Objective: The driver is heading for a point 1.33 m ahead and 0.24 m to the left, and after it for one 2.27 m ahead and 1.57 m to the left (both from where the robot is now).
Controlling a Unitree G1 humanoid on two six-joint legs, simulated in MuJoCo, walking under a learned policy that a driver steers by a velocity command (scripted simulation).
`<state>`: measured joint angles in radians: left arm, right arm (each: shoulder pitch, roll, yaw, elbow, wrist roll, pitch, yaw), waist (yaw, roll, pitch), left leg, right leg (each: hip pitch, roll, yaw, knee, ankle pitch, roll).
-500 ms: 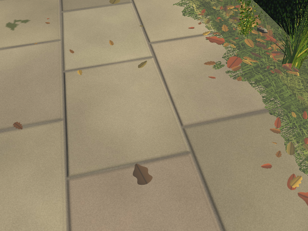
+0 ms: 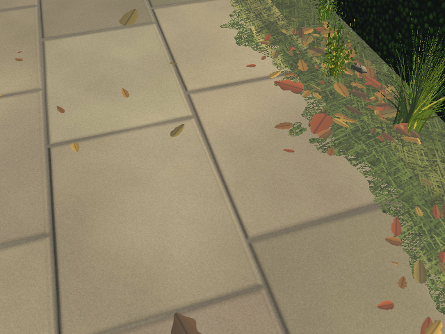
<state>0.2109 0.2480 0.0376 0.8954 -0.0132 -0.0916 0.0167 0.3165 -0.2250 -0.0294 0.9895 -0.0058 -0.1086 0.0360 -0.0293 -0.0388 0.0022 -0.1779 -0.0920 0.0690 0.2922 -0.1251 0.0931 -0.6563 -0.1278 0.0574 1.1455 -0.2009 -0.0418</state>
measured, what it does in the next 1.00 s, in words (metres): walks ahead: right foot, then left foot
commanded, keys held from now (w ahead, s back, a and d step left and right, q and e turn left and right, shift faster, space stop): w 0.58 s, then w+q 0.42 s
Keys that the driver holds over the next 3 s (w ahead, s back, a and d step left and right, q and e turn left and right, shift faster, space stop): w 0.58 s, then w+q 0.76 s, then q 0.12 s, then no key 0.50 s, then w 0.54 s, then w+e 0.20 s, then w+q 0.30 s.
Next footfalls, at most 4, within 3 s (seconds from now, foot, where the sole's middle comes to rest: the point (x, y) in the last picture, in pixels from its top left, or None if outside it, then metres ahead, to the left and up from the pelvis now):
0.30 right None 0.34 -0.17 -0.78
0.88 left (202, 293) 0.65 0.07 -0.78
1.38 right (228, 209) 0.98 -0.02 -0.78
1.82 left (163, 231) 0.89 0.21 -0.78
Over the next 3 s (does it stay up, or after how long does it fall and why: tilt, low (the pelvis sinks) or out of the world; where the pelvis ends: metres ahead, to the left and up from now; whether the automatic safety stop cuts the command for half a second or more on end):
stays up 1.21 0.31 0.00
